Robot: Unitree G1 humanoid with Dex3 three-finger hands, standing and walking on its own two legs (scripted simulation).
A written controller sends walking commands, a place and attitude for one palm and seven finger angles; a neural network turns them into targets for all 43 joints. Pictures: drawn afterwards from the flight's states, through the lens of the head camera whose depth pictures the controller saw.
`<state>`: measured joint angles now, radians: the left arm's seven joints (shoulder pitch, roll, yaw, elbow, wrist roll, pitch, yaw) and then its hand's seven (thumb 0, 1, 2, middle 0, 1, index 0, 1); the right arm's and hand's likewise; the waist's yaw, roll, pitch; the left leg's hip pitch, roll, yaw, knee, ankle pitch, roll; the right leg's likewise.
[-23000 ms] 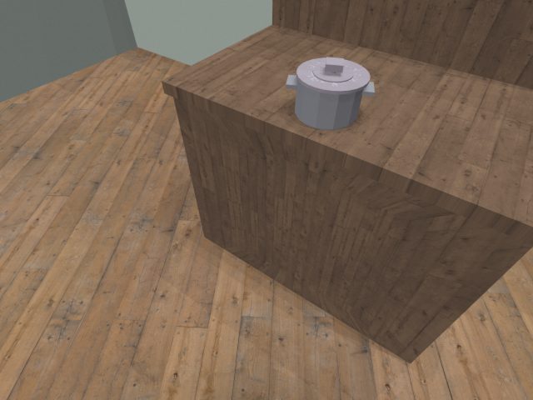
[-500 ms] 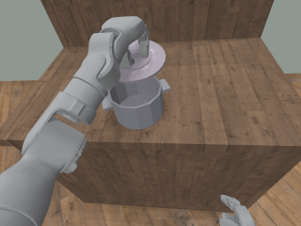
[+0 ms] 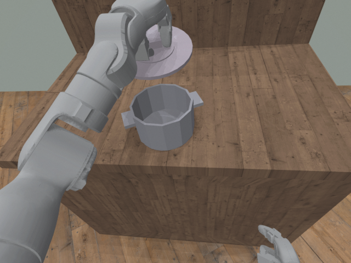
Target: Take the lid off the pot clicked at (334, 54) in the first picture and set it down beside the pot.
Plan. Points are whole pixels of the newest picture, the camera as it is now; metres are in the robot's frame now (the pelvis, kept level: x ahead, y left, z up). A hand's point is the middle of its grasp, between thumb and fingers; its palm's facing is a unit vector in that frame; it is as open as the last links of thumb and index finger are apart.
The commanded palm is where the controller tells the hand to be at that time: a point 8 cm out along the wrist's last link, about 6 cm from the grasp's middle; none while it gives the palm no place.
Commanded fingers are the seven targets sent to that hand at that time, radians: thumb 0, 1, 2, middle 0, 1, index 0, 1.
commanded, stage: lift the lid straight up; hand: left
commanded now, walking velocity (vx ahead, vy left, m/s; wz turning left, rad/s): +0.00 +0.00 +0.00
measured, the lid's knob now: (150, 39) +0.49 +0.05 +0.28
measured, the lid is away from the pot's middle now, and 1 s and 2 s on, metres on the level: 0.03 0.07 0.20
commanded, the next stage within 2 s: move the lid sideways beside the pot in 0.38 s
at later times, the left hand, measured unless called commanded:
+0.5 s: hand (150, 30) +0.46 +0.04 +0.31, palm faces -0.01 -0.01 -1.00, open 6.4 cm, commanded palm +0.43 +0.06 +0.38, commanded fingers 0.00 0.54 1.18 -0.91 -0.85 -1.05 -0.95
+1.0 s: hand (116, 35) +0.46 +0.10 +0.31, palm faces -0.04 -0.01 -1.00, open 6.4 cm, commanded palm +0.42 +0.12 +0.38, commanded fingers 0.00 0.54 1.18 -0.91 -0.85 -1.05 -0.95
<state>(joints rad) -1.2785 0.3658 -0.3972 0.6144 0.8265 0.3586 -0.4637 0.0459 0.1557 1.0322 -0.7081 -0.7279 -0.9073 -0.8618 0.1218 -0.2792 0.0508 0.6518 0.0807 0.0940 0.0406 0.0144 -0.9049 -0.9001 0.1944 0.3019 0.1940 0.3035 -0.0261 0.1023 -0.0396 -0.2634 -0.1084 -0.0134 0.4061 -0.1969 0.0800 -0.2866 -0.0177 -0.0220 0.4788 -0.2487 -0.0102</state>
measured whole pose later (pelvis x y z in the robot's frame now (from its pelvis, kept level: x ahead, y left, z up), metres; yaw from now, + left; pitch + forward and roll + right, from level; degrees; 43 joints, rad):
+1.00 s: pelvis +0.00 +0.00 +0.00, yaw +0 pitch +3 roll +1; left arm -1.27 0.47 -0.35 0.59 0.86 0.37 -0.54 0.05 0.16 1.03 -0.71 -0.73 -0.92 -0.87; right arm 0.12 -0.29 0.05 0.64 0.09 0.08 0.02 0.01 -0.90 -0.90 0.19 0.30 0.19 0.30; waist -0.02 0.10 -0.03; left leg -0.25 -0.11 -0.02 0.39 -0.19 0.08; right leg -0.27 -0.02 -0.03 0.45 -0.24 -0.01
